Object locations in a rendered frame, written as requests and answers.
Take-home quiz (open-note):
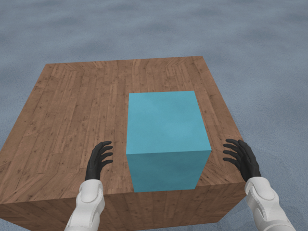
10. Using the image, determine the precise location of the left robot forearm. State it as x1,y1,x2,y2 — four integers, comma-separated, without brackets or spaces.
64,179,105,231

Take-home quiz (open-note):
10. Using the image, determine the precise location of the pedestal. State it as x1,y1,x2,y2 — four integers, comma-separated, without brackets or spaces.
0,56,247,231

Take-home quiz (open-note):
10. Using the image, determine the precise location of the carton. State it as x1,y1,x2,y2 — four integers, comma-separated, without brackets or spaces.
126,91,212,193

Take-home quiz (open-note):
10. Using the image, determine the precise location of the robot left hand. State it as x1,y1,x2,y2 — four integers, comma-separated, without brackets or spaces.
85,141,113,181

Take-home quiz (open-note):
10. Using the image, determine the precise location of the robot right hand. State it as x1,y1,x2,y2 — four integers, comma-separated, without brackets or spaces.
223,139,262,182

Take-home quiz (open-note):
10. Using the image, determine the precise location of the right robot forearm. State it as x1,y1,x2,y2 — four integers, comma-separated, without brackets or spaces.
244,177,296,231

